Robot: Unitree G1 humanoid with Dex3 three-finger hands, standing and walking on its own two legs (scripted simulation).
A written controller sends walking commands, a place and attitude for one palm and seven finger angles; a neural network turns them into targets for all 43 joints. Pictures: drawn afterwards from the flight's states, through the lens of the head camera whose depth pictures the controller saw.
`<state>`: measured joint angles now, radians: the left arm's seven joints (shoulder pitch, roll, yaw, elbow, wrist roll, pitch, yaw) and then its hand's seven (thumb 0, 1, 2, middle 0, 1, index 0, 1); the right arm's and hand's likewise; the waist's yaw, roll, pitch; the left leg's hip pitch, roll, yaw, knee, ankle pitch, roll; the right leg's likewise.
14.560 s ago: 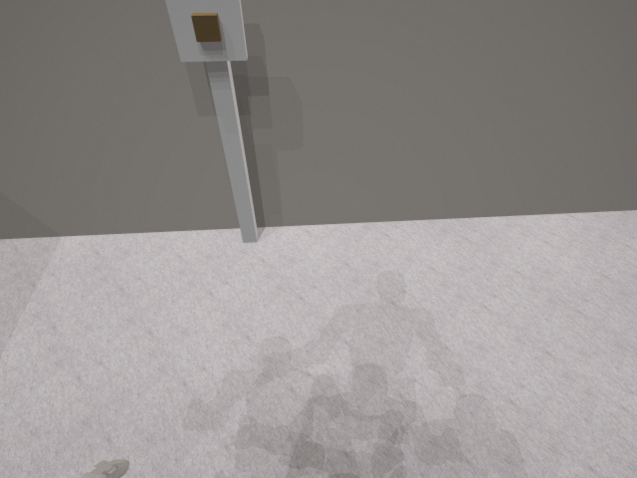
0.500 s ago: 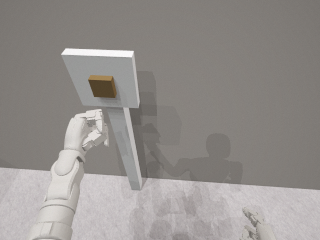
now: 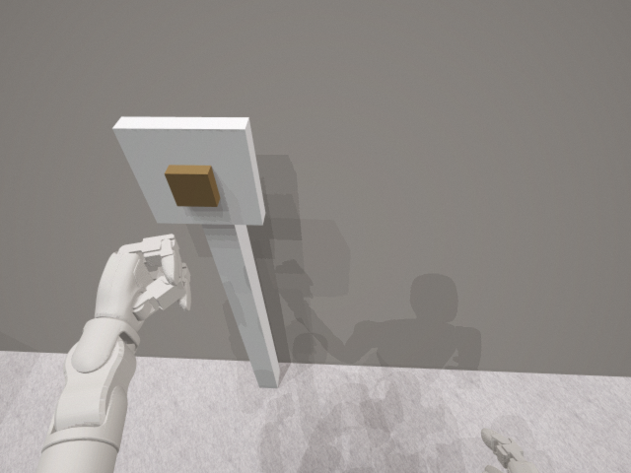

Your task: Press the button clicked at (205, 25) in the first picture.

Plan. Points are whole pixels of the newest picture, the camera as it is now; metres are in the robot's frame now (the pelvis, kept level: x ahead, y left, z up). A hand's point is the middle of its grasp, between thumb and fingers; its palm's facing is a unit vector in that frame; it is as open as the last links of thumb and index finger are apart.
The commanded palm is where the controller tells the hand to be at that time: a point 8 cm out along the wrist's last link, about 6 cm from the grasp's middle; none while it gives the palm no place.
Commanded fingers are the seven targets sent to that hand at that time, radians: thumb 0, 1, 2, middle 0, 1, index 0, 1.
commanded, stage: draw the hand back to the body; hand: left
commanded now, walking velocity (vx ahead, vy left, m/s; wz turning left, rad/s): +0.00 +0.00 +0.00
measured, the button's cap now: (194, 184) +0.48 +0.20 +0.12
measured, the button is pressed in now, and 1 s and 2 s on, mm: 0 0 0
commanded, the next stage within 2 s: step back with the hand held close in 1.20 s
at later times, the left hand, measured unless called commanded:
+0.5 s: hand (105, 334) +0.22 +0.22 +0.14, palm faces +0.30 -0.92 -0.26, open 3.1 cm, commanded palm +0.18 +0.26 +0.16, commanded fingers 0.00 0.90 0.90 -1.30 -1.50 -1.30 -1.50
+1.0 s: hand (17, 365) +0.17 +0.26 +0.18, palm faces +0.43 -0.81 -0.40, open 3.1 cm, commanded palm +0.13 +0.29 +0.19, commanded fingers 0.00 0.90 0.90 -1.30 -1.50 -1.30 -1.50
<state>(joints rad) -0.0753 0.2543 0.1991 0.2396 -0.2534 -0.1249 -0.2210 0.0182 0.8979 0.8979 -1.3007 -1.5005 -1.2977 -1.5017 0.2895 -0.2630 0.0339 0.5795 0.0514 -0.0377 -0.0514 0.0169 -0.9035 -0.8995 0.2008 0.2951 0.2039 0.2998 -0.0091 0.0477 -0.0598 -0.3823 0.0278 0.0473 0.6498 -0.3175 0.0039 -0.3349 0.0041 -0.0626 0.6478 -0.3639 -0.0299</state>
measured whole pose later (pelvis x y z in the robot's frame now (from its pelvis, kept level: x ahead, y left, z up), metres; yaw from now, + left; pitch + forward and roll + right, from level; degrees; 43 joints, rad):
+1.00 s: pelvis +0.01 +0.01 +0.02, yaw +1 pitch -5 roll +0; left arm 0.56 0.32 0.28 -0.49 -0.06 -0.10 0.11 0.02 0.89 0.90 -1.31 -1.50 -1.30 -1.50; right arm 0.20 -0.23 0.02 0.62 -0.01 -0.08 -0.08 0.02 -0.90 -0.90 0.20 0.30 0.20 0.30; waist 0.07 0.07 0.01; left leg -0.10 0.01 0.04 0.42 -0.23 0.02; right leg -0.03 0.00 -0.07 0.37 -0.26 -0.01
